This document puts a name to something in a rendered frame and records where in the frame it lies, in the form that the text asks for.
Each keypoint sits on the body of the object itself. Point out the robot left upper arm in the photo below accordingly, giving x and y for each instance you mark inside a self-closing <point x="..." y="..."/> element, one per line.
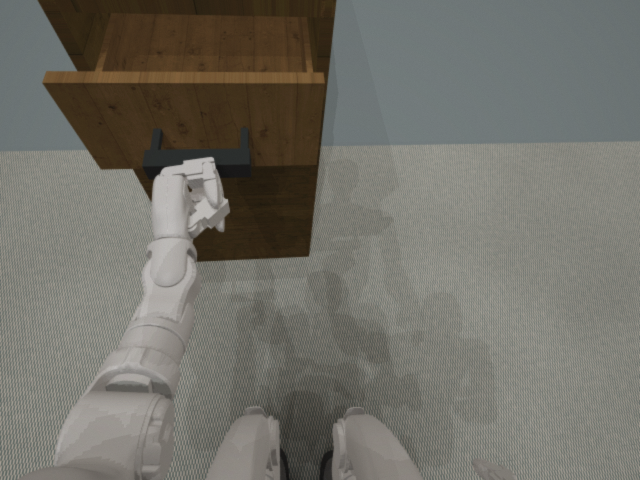
<point x="115" y="436"/>

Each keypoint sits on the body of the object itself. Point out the handle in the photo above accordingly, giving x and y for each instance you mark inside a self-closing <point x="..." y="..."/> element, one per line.
<point x="230" y="163"/>

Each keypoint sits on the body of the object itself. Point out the cabinet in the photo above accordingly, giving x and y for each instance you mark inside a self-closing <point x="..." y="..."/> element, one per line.
<point x="271" y="212"/>

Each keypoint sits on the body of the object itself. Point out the robot left thigh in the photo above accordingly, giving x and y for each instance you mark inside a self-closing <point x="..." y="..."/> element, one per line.
<point x="251" y="446"/>

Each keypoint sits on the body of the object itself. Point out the robot right thigh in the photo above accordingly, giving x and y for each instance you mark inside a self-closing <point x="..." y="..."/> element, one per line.
<point x="366" y="447"/>

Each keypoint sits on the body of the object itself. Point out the robot thigh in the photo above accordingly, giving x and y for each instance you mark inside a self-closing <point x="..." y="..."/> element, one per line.
<point x="366" y="447"/>
<point x="251" y="446"/>

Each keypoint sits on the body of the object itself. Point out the robot left hand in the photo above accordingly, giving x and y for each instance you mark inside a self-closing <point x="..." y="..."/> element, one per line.
<point x="172" y="202"/>

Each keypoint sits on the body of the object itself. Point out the robot right hand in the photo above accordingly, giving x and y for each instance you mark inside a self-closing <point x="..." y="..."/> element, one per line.
<point x="491" y="471"/>

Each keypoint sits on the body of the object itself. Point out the robot left forearm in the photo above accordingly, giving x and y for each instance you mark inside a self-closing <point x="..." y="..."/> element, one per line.
<point x="148" y="358"/>

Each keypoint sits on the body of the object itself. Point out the drawer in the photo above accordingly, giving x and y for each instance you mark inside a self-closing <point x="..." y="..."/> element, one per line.
<point x="200" y="78"/>

